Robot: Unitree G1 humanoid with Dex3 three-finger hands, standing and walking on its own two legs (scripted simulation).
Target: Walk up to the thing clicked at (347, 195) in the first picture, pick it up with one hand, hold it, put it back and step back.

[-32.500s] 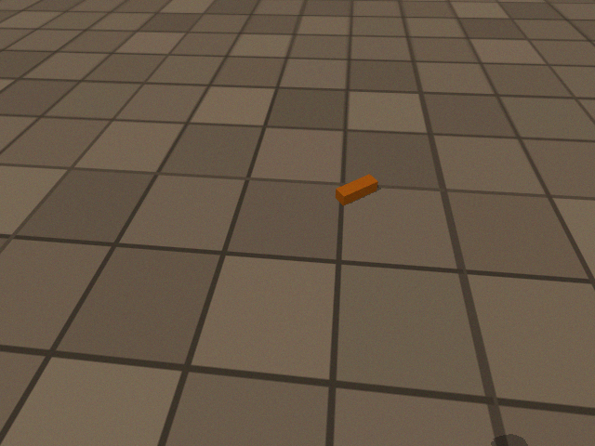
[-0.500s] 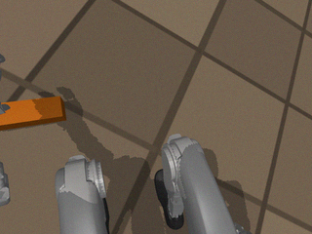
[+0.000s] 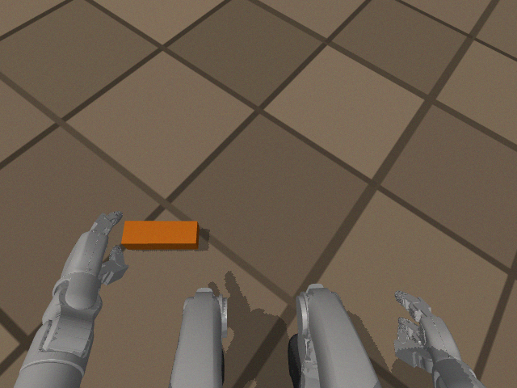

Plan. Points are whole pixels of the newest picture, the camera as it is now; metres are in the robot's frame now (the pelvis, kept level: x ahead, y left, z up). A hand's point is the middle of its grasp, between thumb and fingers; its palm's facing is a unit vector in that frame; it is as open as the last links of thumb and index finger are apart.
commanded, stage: home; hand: left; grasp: from above
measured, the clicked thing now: (162, 235) +0.50 +0.27 -0.50
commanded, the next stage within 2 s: none
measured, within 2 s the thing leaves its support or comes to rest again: neither
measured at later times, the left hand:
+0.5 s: hand (93, 298) +0.25 +0.19 +0.10, palm faces +0.11 -0.97 -0.21, open 7.4 cm
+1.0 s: hand (72, 330) +0.22 +0.19 +0.14, palm faces +0.13 -0.97 -0.19, open 7.4 cm
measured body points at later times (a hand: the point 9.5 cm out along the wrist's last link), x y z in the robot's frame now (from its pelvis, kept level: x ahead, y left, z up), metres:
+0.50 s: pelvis +0.06 +0.00 +0.17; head +0.11 +0.02 +0.61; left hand +0.24 +0.24 +0.12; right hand +0.22 -0.24 +0.09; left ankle +0.07 +0.12 -0.49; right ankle +0.08 -0.13 -0.49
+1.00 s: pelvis +0.07 +0.00 +0.19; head +0.08 +0.01 +0.64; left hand +0.21 +0.24 +0.16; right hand +0.26 -0.23 +0.13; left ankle +0.07 +0.12 -0.49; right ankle +0.08 -0.13 -0.49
